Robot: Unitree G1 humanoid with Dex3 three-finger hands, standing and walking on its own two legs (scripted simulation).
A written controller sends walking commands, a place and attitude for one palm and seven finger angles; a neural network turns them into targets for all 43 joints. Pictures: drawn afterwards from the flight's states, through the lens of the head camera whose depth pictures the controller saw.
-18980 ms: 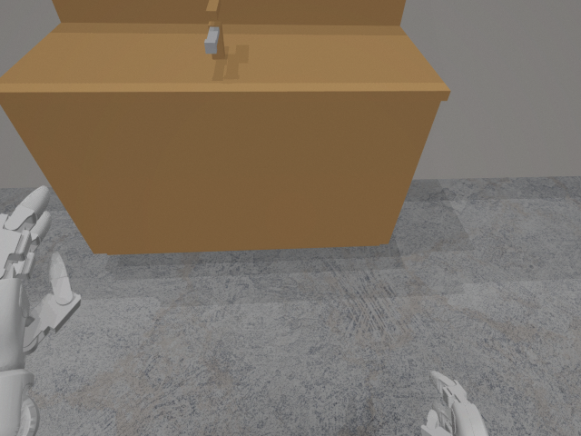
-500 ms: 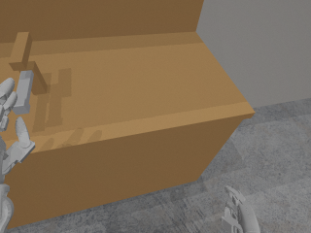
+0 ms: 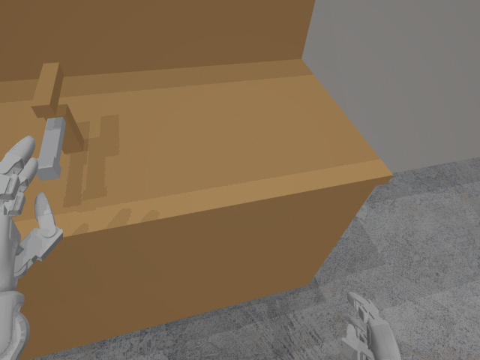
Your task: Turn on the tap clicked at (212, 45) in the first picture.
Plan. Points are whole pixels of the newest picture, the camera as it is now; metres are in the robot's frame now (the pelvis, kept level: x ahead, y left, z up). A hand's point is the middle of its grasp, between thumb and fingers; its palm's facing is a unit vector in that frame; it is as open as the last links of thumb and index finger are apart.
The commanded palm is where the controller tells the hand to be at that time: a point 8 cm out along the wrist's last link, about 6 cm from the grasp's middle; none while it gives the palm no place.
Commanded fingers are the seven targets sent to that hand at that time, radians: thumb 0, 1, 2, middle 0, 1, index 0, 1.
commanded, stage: look again from close up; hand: left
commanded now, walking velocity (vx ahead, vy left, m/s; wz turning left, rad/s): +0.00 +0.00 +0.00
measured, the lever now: (47, 168) +0.35 +0.36 +0.10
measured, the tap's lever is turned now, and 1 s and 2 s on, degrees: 0 0 0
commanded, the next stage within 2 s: turn the palm inward beside the body in 0.22 s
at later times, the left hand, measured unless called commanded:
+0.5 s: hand (44, 209) +0.23 +0.26 +0.18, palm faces +0.43 -0.85 -0.30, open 7.4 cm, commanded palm +0.15 +0.28 +0.17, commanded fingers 0.00 0.90 0.90 -0.20 -0.30 -0.20 -0.30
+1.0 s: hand (95, 255) +0.20 +0.20 +0.15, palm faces +0.48 -0.83 -0.29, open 7.4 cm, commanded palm +0.14 +0.24 +0.17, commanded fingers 0.00 0.90 0.90 -0.20 -0.30 -0.20 -0.30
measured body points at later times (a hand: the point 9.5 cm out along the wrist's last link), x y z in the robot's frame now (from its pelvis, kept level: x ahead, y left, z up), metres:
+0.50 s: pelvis -0.01 -0.02 +0.00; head -0.02 -0.01 +0.45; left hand +0.20 +0.30 +0.20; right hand +0.18 -0.22 -0.08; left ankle +0.03 +0.07 -0.74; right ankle -0.01 -0.15 -0.74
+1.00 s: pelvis +0.00 -0.08 -0.01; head -0.02 -0.10 +0.43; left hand +0.17 +0.24 +0.17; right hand +0.21 -0.29 -0.10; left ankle +0.03 +0.07 -0.74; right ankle -0.01 -0.15 -0.74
